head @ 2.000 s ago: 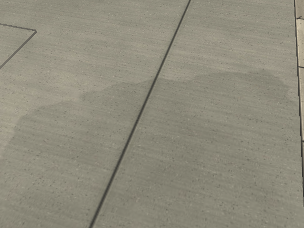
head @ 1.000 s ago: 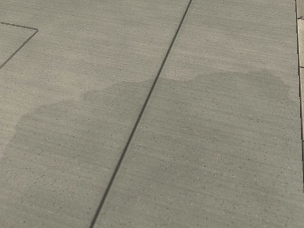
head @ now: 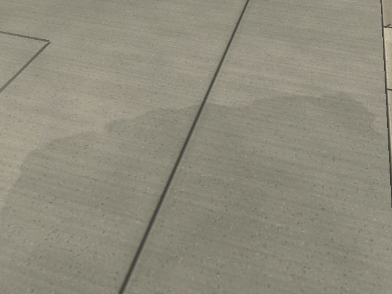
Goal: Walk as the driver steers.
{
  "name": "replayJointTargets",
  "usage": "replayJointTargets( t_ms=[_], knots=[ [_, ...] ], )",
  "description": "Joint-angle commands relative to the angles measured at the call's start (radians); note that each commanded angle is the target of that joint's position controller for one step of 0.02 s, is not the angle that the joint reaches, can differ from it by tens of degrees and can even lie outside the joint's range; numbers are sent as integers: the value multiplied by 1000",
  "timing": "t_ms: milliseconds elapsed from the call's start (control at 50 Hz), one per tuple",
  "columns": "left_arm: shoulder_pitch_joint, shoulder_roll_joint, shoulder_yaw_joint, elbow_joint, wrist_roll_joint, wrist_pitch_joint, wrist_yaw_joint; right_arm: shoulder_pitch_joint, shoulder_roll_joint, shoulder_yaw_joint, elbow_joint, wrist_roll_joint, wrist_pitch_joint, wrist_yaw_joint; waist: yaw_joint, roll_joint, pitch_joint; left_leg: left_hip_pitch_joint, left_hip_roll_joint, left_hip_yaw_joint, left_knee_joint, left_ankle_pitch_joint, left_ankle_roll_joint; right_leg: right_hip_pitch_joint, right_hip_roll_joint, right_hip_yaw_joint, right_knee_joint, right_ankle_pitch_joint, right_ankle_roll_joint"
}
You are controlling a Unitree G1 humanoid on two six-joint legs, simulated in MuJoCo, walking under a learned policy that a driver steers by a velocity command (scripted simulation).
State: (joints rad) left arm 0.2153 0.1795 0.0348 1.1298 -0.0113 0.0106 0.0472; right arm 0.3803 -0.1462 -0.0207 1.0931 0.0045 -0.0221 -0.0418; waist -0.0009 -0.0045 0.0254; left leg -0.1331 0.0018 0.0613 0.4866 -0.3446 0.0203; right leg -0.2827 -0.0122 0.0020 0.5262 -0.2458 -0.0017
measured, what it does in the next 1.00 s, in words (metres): walks ahead: left foot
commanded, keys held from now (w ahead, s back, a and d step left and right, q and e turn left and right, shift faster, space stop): w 1.00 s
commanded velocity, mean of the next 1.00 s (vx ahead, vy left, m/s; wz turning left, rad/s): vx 0.41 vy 0.00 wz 0.00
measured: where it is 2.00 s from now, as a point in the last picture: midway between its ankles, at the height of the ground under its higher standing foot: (228, 172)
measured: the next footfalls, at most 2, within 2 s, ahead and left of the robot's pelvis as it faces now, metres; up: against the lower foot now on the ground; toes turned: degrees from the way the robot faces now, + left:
left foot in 0.74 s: +0.51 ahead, +0.09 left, +0.00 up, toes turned +3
right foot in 1.32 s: +0.82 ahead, -0.15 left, +0.00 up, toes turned -10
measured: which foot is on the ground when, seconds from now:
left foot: down 0.00-0.26, up 0.28-0.72, down 0.74-1.00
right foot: down 0.00-0.74, up 0.76-1.00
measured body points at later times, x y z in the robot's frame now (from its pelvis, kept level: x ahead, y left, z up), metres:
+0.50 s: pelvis +0.16 -0.06 +0.01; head +0.17 -0.07 +0.46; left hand +0.09 +0.17 -0.14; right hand +0.30 -0.31 -0.12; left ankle +0.25 +0.11 -0.66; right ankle +0.08 -0.14 -0.74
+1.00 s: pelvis +0.46 +0.01 +0.01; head +0.47 +0.02 +0.46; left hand +0.57 +0.28 -0.12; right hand +0.47 -0.25 -0.13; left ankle +0.47 +0.09 -0.74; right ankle +0.52 -0.16 -0.65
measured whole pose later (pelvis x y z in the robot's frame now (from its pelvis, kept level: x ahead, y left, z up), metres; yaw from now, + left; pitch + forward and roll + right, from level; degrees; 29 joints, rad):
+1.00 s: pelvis +0.46 +0.01 +0.01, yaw +0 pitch +1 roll +1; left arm 0.17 0.26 0.07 0.93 -0.02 -0.09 0.02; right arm 0.31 -0.22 -0.06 1.01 -0.01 -0.11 0.03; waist -0.04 -0.04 0.01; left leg -0.17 -0.07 0.08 0.30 -0.14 0.08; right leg -0.65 -0.14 0.04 1.08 -0.20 -0.04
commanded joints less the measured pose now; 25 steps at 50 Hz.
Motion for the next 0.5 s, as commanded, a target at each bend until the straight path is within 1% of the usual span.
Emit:
replayJointTargets(
  t_ms=[20, 40, 60, 80, 100, 120, 140, 160, 180, 200, 220, 240, 260, 280, 300, 320, 340, 360, 380, 400, 440, 460, 500],
  knots=[
    [-3, 88, 18, -38, -6, -16, -1, 132, -158, -39, -10, 17, -2, -10, -32, 122, 109, -132, 153, -224, -249, -458, 126, -101, 60, -82, 112, -273, -40],
    [-44, 70, 14, -64, -9, -34, -9, 139, -199, -54, -16, 23, -11, -10, -45, 180, 153, -119, 268, -367, -319, -531, 185, -187, 40, -90, 224, -221, -48],
    [-79, 63, 11, -85, -14, -51, -19, 132, -218, -63, -23, 22, -22, -10, -51, 188, 197, -114, 353, -465, -361, -508, 231, -270, -11, -52, 316, -193, -62],
    [-105, 73, 15, -102, -19, -66, -27, 131, -203, -62, -28, 12, -36, -7, -54, 170, 219, -62, 387, -501, -369, -424, 248, -369, -48, -15, 394, -240, -73],
    [-108, 81, 18, -113, -26, -78, -34, 119, -189, -60, -35, 10, -48, -3, -43, 150, 218, 2, 386, -485, -353, -336, 239, -437, -79, 12, 410, -263, -82],
    [-105, 87, 19, -119, -30, -89, -40, 101, -181, -60, -44, 17, -53, 3, -35, 126, 200, 44, 361, -430, -333, -254, 213, -438, -94, 15, 350, -257, -88],
    [-107, 90, 22, -122, -31, -99, -46, 86, -183, -61, -51, 24, -54, 7, -30, 109, 177, 45, 321, -356, -317, -182, 185, -375, -86, -9, 256, -234, -88],
    [-94, 85, 24, -115, -29, -105, -51, 75, -192, -62, -55, 26, -51, 12, -21, 106, 151, 1, 276, -284, -296, -132, 165, -261, -55, -56, 179, -194, -81],
    [-36, 70, 26, -91, -29, -107, -56, 55, -204, -64, -59, 28, -46, 15, 12, 108, 127, -85, 236, -218, -257, -116, 151, -102, -15, -110, 102, -112, -72],
    [57, 73, 35, -50, -30, -104, -58, 51, -206, -64, -62, 29, -42, 19, 47, 101, 95, -176, 203, -175, -202, -92, 141, 72, 35, -154, 57, -15, -58],
    [163, 92, 52, -13, -28, -98, -56, 44, -207, -61, -68, 25, -44, 20, 93, 90, 55, -238, 169, -143, -110, 27, 126, 217, 74, -170, 41, 11, -55],
    [294, 137, 72, 13, -26, -97, -51, -4, -181, -51, -84, 23, -51, 23, 163, 3, 13, -320, 111, -62, 139, 170, 80, 349, -10, -33, -33, -25, -91],
    [421, 259, 94, 16, -15, -102, -44, -29, -103, -31, -132, 16, -65, 21, 181, -295, -59, -522, -7, 44, 565, 9, 4, 477, -285, 450, -248, -153, -218],
    [406, 233, 72, 14, 8, -123, -55, -31, -72, -25, -153, 36, -87, 22, 141, -289, -102, -634, -43, -133, 808, -179, 19, 469, -404, 791, -380, -245, -315],
    [293, 190, 53, -14, 1, -137, -57, -52, -105, -31, -166, 59, -101, 29, 89, -167, -5, -735, 27, -176, 899, -119, 52, 413, -410, 707, -360, -280, -297],
    [209, 135, 34, -41, -1, -142, -64, -80, -136, -36, -172, 56, -107, 35, 63, -91, 37, -738, 78, -162, 889, -12, 77, 352, -355, 543, -348, -226, -249],
    [147, 127, 24, -59, 3, -141, -71, -86, -144, -44, -167, 42, -109, 33, 34, -39, 55, -705, 113, -148, 824, 77, 85, 288, -306, 417, -362, -128, -213],
    [126, 114, 17, -68, 7, -138, -74, -87, -164, -56, -164, 29, -103, 32, 15, -47, 63, -650, 138, -137, 753, 126, 84, 242, -260, 312, -371, -22, -185],
    [140, 94, 9, -64, 10, -132, -72, -77, -167, -62, -157, 27, -94, 37, 7, -63, 58, -605, 145, -121, 714, 154, 78, 221, -222, 233, -379, 60, -168],
    [173, 95, 7, -56, 11, -128, -66, -80, -151, -62, -155, 28, -84, 42, 6, -68, 58, -592, 146, -102, 683, 170, 67, 215, -207, 187, -384, 143, -167],
    [222, 121, 9, -47, 12, -124, -51, -138, -129, -59, -176, 21, -69, 45, 10, -48, 71, -630, 146, -79, 613, 209, 37, 221, -203, 139, -398, 258, -182],
    [232, 136, 10, -50, 14, -122, -44, -190, -120, -55, -197, 18, -67, 45, 17, -39, 80, -656, 147, -75, 556, 237, 24, 225, -209, 128, -406, 286, -188],
    [233, 145, 11, -63, 16, -114, -34, -297, -108, -46, -238, 16, -68, 49, 35, -35, 96, -660, 137, -62, 397, 307, 8, 216, -198, 92, -420, 297, -186]
  ],
)
Keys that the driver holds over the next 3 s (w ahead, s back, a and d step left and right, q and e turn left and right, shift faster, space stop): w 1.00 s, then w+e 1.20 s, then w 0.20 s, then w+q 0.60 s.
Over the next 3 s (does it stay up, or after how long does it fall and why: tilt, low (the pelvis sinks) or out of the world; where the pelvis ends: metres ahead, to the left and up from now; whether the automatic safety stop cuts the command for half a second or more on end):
stays up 1.48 -0.42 -0.02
